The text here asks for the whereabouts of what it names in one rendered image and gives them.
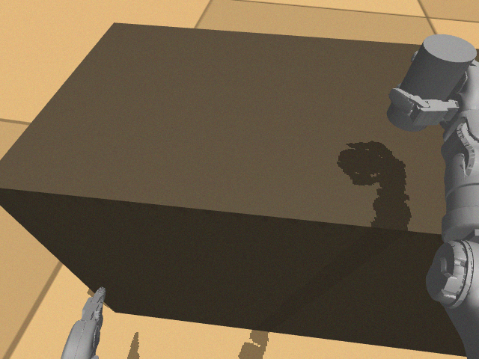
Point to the right robot arm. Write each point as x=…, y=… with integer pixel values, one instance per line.
x=453, y=277

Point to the left robot hand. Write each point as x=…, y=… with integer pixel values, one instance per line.
x=84, y=336

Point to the right robot hand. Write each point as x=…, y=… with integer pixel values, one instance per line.
x=464, y=96

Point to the can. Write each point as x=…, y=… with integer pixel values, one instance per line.
x=439, y=64

